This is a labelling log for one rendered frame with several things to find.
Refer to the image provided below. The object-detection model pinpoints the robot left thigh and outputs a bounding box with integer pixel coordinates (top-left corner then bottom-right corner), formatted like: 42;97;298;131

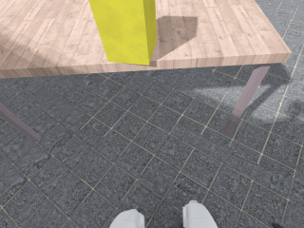
109;210;145;228

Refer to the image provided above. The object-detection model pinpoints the table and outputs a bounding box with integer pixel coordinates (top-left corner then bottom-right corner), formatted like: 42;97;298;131
0;0;292;142

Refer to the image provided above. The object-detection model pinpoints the robot thigh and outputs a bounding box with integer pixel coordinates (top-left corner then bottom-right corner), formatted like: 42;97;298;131
109;210;145;228
182;202;218;228

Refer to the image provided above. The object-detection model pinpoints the carton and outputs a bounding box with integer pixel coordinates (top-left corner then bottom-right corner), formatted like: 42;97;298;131
88;0;157;66

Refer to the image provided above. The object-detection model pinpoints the robot right thigh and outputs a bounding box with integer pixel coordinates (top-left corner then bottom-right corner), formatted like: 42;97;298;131
182;202;218;228

